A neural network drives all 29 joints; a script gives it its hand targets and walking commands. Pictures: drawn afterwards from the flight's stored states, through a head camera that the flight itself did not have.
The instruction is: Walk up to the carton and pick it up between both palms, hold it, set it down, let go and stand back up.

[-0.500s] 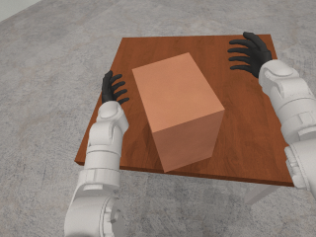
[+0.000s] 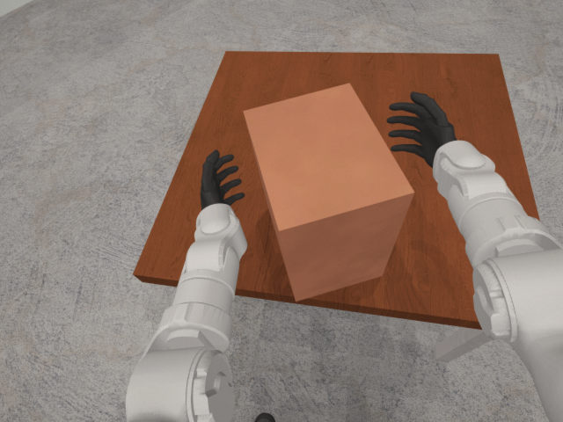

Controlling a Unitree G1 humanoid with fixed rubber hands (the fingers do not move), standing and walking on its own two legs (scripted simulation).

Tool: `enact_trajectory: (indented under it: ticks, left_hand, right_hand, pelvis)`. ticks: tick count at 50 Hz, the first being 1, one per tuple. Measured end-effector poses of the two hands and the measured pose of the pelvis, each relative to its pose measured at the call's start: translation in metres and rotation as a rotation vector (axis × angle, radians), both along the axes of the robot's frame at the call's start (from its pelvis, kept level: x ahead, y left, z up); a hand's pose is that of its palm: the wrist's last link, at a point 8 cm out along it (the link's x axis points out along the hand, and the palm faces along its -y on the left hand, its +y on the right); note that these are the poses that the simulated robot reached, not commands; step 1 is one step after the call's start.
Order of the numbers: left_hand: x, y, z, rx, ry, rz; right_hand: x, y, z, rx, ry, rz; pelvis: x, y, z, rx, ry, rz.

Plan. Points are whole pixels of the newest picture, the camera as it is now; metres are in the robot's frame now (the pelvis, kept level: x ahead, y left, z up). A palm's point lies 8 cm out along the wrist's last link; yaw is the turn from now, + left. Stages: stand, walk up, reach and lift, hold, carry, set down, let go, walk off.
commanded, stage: reach and lift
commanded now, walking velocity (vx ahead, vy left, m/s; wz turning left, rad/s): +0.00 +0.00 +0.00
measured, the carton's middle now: (320, 202) +0.48 +0.07 -0.06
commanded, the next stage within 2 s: none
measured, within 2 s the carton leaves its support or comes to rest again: neither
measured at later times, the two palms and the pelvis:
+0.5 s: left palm (219, 222) +0.39 +0.22 -0.01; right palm (414, 164) +0.53 -0.07 +0.01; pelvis +0.01 +0.00 -0.02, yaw +2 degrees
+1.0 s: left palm (240, 233) +0.39 +0.19 -0.04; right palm (394, 181) +0.53 -0.05 -0.04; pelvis +0.01 +0.00 -0.02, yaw +3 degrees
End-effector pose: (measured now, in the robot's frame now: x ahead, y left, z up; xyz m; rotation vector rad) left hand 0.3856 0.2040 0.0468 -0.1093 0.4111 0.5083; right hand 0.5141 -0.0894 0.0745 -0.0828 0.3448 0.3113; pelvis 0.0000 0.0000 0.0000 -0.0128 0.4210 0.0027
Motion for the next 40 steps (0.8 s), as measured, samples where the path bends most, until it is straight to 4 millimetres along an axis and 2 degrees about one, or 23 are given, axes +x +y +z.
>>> enact_trajectory:
  ticks: [5,11,21,30,35,40]
  left_hand:
    - [-0.002,-0.003,-0.009,0.027,-0.014,0.0]
    - [-0.001,0.004,-0.016,0.049,-0.022,0.006]
    - [0.002,0.013,-0.044,0.047,-0.021,-0.017]
    - [0.006,0.013,-0.071,0.051,-0.014,-0.026]
    - [0.007,0.011,-0.076,0.07,-0.023,-0.026]
    - [0.007,0.004,-0.078,0.08,-0.037,-0.033]
  right_hand:
    - [0.001,0.002,-0.009,0.009,-0.02,-0.003]
    - [0.006,0.001,-0.023,0.009,-0.002,-0.013]
    - [0.012,0.011,-0.056,-0.002,0.003,0.002]
    - [0.03,0.024,-0.076,0.013,-0.041,0.002]
    - [0.036,0.026,-0.09,0.017,-0.042,-0.001]
    - [0.033,0.03,-0.105,0.014,-0.042,0.019]
  pelvis:
    - [-0.004,-0.002,-0.004,-0.001,0.031,-0.005]
    - [-0.006,-0.006,-0.009,0.003,0.06,0.0]
    - [0.005,-0.004,-0.015,-0.001,0.118,0.032]
    - [0.013,0.006,-0.019,-0.015,0.179,0.05]
    - [0.016,0.01,-0.018,-0.023,0.208,0.061]
    - [0.016,0.01,-0.018,-0.026,0.23,0.07]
